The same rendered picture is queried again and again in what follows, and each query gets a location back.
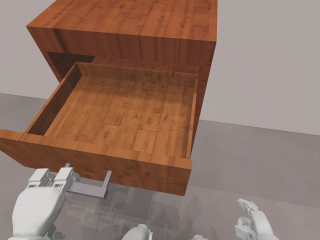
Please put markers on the cabinet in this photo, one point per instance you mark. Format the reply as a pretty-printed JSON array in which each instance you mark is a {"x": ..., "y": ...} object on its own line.
[{"x": 167, "y": 35}]

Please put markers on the robot right hand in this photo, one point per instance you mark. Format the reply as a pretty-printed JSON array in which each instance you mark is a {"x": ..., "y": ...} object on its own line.
[{"x": 249, "y": 229}]

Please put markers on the robot right shin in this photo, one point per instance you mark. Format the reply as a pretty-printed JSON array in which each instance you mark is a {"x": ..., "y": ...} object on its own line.
[{"x": 197, "y": 236}]

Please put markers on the drawer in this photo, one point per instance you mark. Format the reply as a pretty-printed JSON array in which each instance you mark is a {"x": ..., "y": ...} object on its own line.
[{"x": 136, "y": 122}]

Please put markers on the handle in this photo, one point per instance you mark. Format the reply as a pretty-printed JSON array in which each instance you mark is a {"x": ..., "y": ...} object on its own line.
[{"x": 90, "y": 190}]

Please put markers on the robot left hand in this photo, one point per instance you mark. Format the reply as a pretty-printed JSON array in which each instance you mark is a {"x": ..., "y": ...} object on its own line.
[{"x": 38, "y": 206}]

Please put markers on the left robot thigh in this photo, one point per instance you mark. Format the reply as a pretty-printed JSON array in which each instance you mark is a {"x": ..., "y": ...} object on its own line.
[{"x": 139, "y": 233}]

